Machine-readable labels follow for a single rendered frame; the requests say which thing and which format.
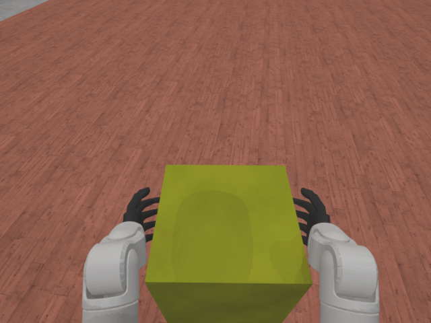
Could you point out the robot left forearm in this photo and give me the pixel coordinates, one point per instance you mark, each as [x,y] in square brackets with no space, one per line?
[111,276]

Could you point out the carton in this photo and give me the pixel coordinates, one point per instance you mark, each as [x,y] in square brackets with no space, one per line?
[227,246]

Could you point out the robot right forearm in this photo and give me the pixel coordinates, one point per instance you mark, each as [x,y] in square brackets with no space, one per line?
[348,276]

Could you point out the robot left hand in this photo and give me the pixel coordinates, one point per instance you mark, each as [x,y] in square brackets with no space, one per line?
[135,208]

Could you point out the robot right hand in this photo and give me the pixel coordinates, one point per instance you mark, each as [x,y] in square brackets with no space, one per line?
[317,213]

